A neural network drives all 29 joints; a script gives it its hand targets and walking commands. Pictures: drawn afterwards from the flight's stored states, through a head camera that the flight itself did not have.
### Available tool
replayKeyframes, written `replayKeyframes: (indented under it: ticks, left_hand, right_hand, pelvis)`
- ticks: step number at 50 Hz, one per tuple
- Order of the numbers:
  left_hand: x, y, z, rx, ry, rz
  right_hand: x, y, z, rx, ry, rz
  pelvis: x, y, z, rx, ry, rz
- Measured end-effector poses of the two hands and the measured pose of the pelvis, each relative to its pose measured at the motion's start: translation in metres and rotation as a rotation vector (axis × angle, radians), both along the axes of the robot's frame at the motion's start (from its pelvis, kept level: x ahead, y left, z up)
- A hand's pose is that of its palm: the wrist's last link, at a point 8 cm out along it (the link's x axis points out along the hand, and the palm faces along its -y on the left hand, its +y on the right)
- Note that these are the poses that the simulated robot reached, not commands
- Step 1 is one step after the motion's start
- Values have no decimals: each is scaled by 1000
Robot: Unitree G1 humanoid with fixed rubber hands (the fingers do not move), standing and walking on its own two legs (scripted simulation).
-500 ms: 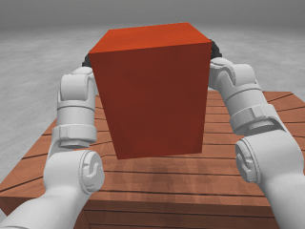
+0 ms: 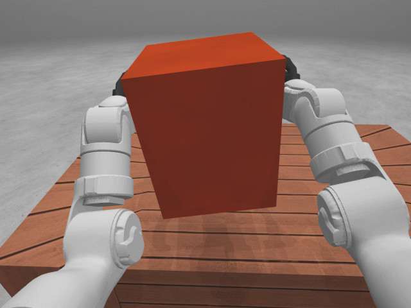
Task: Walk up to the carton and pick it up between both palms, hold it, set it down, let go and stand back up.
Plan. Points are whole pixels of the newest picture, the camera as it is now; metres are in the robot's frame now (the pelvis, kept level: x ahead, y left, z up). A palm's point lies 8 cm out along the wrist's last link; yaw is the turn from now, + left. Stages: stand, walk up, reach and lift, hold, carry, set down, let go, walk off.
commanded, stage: hold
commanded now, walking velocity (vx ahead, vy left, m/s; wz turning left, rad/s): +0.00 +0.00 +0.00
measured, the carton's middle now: (208, 122) +0.35 -0.01 +0.28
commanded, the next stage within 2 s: none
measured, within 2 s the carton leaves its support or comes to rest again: neither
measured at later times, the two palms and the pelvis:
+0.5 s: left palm (121, 102) +0.37 +0.15 +0.31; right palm (284, 92) +0.37 -0.15 +0.33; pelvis +0.00 +0.00 +0.00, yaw +0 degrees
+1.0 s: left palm (122, 108) +0.36 +0.14 +0.31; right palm (288, 93) +0.36 -0.15 +0.33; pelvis +0.00 +0.00 +0.00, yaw +0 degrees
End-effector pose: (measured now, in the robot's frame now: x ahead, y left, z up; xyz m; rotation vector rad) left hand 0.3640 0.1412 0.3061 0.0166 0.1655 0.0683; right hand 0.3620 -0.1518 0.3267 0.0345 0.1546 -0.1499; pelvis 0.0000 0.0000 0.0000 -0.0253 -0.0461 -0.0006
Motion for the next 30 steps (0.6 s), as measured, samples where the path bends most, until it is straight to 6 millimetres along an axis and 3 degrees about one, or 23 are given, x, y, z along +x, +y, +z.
replayKeyframes:
  ticks: [14, 30]
  left_hand:
    - [3, -3, 11, 3, 4, 0]
    - [7, 6, 5, 12, -1, -1]
  right_hand:
    - [1, -3, 3, -8, 7, 2]
    - [7, 6, 0, -21, 7, 4]
  pelvis:
    - [-2, -4, 0, 3, 10, 2]
    - [4, 1, 0, -2, 12, 8]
